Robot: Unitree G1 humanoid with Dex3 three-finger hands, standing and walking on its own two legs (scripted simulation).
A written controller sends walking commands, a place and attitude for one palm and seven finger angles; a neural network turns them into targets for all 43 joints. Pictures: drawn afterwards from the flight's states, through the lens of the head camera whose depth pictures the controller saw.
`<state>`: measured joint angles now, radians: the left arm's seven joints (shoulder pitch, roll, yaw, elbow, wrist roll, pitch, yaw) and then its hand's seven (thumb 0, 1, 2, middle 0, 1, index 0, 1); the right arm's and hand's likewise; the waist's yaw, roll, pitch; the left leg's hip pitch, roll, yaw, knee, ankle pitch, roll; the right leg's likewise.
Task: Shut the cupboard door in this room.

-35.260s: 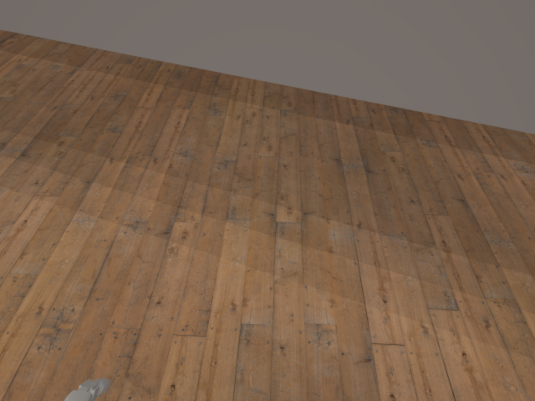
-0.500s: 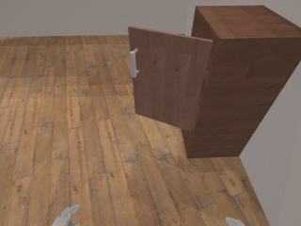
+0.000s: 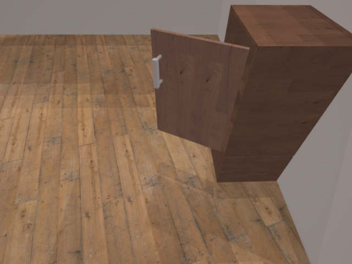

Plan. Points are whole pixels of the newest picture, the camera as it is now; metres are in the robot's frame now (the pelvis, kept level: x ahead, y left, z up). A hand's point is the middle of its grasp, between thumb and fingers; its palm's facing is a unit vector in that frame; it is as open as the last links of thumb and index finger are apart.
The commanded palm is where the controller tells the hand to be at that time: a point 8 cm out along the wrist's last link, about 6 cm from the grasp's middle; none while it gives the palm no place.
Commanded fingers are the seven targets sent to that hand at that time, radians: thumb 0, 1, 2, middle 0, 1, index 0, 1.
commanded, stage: let the arm hang, fingers relaxed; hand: left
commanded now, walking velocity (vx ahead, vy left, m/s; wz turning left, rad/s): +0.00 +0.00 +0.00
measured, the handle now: (158, 71) +0.89 +0.13 -0.04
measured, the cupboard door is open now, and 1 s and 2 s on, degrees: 63 63 63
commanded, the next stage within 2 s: look to check the result in 0.38 s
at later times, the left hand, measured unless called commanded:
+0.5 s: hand out of the picture -0.04 +0.13 -0.18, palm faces +0.04 -0.99 -0.14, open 7.3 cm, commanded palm none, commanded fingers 0.00 0.90 0.90 -0.20 -0.30 -0.20 -0.30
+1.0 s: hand out of the picture -0.03 +0.12 -0.18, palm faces +0.04 -0.99 -0.15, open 7.3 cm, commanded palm none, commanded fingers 0.00 0.90 0.90 -0.20 -0.30 -0.20 -0.30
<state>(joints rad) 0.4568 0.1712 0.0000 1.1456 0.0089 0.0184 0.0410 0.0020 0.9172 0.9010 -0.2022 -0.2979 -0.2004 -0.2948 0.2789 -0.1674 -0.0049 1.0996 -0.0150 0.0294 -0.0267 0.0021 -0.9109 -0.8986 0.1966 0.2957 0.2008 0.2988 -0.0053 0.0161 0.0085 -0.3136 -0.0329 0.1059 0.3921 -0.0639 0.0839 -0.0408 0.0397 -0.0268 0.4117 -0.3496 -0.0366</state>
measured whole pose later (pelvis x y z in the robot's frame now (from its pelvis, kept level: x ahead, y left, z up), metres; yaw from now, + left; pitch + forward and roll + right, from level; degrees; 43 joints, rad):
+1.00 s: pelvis +0.03 -0.03 +0.00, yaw -1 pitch -1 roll +1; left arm 0.40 0.09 -0.01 1.15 0.00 -0.01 0.06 0.00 0.91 0.90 -0.20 -0.30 -0.20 -0.29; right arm 0.28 -0.13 0.00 1.15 -0.01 0.01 -0.05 0.00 -0.92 -0.90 0.20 0.30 0.20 0.30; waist -0.01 -0.03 0.03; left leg -0.29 -0.01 0.11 0.43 -0.13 0.05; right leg 0.02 0.06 -0.01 0.36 -0.37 -0.06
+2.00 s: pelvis +0.05 -0.08 +0.00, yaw +27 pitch +2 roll +1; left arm 0.18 0.21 0.05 0.87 0.02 0.04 0.03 0.00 0.91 0.90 -0.20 -0.30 -0.20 -0.30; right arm 0.19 -0.28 -0.11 0.90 -0.03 0.07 0.01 0.00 -0.91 -0.90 0.20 0.30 0.20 0.30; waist -0.04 0.03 0.09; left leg -0.59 -0.07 -0.07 1.08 -0.42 -0.05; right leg -0.22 -0.03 -0.04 0.52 -0.33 -0.01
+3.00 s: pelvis +0.10 -0.12 -0.01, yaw +67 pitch +1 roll +0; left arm 0.23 0.21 0.06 0.86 0.02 0.03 0.02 0.00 0.91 0.90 -0.21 -0.30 -0.21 -0.30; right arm 0.19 -0.21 -0.06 0.91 -0.02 0.06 0.03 0.00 -0.91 -0.90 0.19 0.30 0.20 0.30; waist -0.01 -0.05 0.10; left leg -0.27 0.01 0.07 0.60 -0.35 0.01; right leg -0.33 -0.18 -0.30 0.67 -0.34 0.02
